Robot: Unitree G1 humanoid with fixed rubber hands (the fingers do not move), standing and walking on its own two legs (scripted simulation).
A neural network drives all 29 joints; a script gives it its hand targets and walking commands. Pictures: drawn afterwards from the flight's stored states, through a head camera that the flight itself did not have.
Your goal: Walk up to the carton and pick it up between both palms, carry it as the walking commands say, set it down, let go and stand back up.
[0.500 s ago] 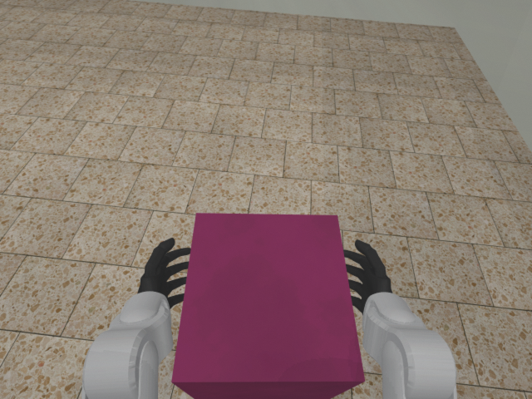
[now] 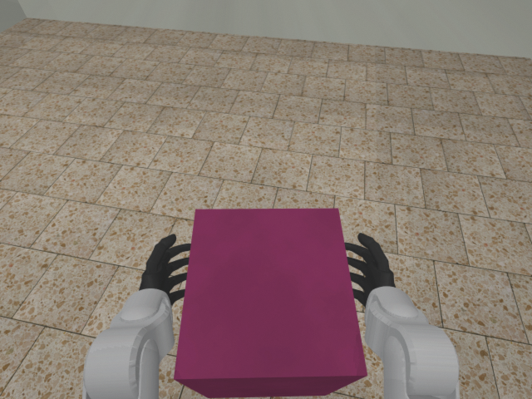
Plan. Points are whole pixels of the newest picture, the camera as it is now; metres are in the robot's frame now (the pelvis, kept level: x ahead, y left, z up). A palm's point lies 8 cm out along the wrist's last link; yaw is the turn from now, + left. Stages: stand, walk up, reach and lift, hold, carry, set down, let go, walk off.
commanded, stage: carry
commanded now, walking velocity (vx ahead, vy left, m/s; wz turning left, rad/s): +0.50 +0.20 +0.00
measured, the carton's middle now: (267, 312) +0.26 +0.01 +0.01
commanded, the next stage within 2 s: none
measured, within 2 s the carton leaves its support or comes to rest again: neither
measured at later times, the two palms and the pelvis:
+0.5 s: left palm (166, 125) +0.61 +0.21 +0.08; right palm (305, 135) +0.59 -0.07 +0.07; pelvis +0.35 +0.09 -0.02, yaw -2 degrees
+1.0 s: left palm (154, 56) +0.95 +0.33 +0.06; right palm (255, 59) +0.94 +0.05 +0.06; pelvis +0.69 +0.20 -0.02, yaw -3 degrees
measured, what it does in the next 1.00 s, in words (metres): walks ahead: left foot, then right foot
